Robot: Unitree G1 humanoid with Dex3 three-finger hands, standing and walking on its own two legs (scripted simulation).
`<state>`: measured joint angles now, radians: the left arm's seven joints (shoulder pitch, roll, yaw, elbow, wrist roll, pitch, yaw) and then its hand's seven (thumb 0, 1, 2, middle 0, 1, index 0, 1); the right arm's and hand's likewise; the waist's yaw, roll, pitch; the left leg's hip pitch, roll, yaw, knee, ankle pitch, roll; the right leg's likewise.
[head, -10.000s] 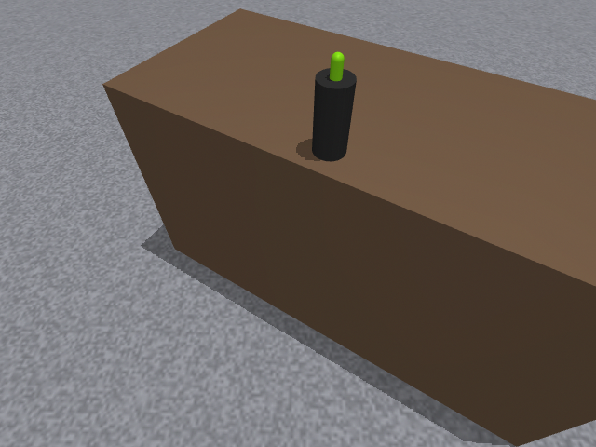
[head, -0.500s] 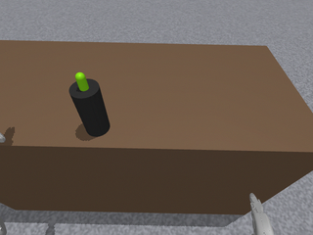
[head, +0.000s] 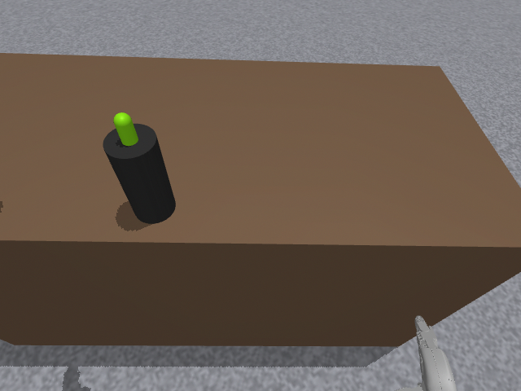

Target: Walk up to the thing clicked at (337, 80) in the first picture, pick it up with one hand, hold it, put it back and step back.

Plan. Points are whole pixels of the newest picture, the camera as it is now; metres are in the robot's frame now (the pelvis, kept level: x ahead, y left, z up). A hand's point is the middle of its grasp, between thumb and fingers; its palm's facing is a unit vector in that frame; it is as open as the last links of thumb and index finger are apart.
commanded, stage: go down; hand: left
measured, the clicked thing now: (140, 168) +0.43 +0.19 +0.09
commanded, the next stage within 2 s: approach in 0.94 s
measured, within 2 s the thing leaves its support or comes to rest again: neither
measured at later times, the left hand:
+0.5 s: hand out of the picture +0.36 +0.38 +0.17, palm faces +0.19 -0.98 -0.02, open 17.5 cm
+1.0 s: hand out of the picture +0.35 +0.38 +0.17, palm faces +0.18 -0.98 -0.01, open 17.4 cm
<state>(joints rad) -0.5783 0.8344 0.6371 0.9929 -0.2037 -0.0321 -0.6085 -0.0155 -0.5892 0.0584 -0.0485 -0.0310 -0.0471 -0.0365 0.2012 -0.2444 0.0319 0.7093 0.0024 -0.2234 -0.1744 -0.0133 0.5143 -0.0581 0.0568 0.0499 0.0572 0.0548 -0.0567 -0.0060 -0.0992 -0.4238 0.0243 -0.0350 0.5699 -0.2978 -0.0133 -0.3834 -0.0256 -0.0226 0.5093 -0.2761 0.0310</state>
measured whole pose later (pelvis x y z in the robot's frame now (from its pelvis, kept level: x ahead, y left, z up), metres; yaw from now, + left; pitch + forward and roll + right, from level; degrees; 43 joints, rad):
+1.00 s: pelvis +0.00 +0.00 +0.00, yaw +0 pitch +9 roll -1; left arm -0.53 0.81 0.65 0.91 -0.21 0.01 -0.61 -0.01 -0.52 0.04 -0.05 -0.03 -0.05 -0.03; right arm 0.23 -0.25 0.02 0.67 0.00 -0.23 -0.18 -0.01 0.51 -0.06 0.06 0.05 0.06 0.05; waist -0.04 0.01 -0.11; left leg -0.43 0.02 -0.04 0.60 -0.32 -0.01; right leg -0.39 -0.03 -0.02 0.53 -0.29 0.03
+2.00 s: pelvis -0.01 -0.01 -0.04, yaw -1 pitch +13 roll -1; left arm -0.48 0.37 0.37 0.72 -0.19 -0.21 -0.19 -0.01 -0.56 0.01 -0.06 -0.04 -0.08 -0.02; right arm 0.34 -0.23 -0.05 0.32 0.01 -0.07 -0.03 -0.01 0.52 -0.05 0.06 0.05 0.06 0.05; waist -0.07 0.01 -0.12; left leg -0.66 0.04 -0.02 0.87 -0.44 -0.03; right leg -0.64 -0.01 0.00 0.84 -0.43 0.02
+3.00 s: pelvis -0.02 +0.01 -0.04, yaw -2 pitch +15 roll -2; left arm -0.62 0.36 0.32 0.81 -0.13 -0.22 -0.05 -0.01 -0.35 0.76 -0.80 -0.81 -0.81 -0.81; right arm 0.38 -0.22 -0.04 0.22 -0.01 -0.02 -0.01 -0.01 0.51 -0.05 0.06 0.05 0.06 0.05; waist -0.09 0.00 -0.12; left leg -0.74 0.04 -0.01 0.93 -0.45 -0.01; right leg -0.72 -0.01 0.01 0.88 -0.42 0.04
